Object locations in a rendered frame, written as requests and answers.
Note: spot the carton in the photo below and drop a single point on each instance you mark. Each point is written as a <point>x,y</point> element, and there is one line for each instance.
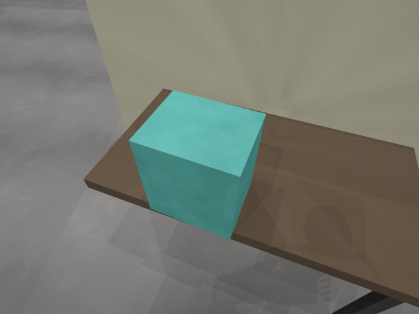
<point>196,157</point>

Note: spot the table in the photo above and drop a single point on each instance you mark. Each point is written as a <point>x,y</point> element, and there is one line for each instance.
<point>337,202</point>

